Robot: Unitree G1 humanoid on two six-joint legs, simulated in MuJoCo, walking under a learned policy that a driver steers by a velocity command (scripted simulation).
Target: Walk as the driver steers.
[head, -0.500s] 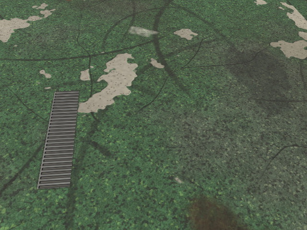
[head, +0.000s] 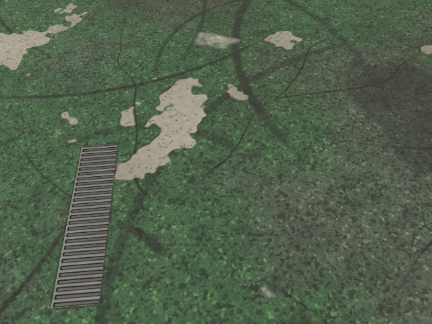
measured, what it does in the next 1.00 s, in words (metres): walks ahead, turning left: left foot, then right foot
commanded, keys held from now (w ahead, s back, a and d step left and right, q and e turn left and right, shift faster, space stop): w+q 0.12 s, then q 0.68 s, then no key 0.08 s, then w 0.12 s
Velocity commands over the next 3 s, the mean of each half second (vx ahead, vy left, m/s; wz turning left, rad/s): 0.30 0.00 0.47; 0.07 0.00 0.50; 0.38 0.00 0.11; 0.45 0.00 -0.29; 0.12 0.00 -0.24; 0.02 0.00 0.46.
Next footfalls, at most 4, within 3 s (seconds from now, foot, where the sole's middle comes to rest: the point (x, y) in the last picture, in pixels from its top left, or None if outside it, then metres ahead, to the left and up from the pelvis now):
0.34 left None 0.32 0.09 -0.78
0.92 right None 0.36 -0.09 -0.78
1.40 left None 0.40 0.20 -0.78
1.92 right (167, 245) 0.76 0.22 -0.78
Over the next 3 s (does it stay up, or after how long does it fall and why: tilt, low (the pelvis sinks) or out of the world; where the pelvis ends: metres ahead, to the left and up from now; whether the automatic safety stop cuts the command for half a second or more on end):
stays up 0.75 0.25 0.00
